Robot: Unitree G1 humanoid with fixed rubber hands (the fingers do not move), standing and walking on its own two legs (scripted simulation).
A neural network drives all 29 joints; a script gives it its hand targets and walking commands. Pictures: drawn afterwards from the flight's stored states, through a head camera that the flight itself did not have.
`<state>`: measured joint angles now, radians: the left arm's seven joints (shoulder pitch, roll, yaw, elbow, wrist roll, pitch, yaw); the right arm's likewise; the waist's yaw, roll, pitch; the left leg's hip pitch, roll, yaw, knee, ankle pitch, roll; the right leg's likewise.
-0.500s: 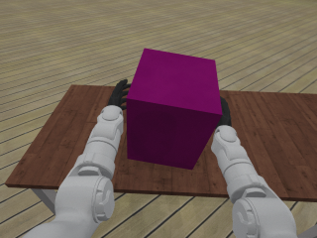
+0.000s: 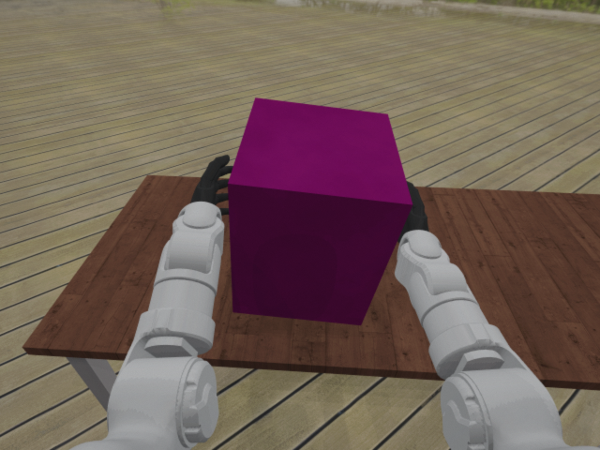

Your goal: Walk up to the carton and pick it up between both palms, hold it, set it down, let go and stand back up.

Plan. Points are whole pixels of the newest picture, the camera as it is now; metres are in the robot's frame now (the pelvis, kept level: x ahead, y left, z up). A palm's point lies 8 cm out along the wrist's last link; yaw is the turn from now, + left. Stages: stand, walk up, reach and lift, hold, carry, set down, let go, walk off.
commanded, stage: reach and lift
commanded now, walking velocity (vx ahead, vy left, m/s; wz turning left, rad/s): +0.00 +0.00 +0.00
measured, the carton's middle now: (309, 214) +0.43 +0.00 +0.14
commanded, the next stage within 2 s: hold in 1.34 s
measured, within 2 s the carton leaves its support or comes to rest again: neither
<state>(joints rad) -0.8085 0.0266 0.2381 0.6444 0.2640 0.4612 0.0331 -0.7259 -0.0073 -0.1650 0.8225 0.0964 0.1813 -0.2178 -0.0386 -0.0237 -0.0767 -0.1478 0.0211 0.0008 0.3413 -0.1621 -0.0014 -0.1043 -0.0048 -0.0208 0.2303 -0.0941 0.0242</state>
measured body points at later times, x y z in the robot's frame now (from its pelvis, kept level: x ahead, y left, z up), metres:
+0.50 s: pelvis +0.01 +0.00 +0.00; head -0.02 +0.02 +0.45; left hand +0.41 +0.15 +0.18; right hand +0.41 -0.14 +0.16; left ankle +0.02 +0.12 -0.75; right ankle +0.02 -0.13 -0.75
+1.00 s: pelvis +0.00 +0.00 +0.00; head -0.03 +0.02 +0.45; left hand +0.40 +0.15 +0.19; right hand +0.40 -0.14 +0.17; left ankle +0.02 +0.12 -0.75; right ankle +0.02 -0.13 -0.75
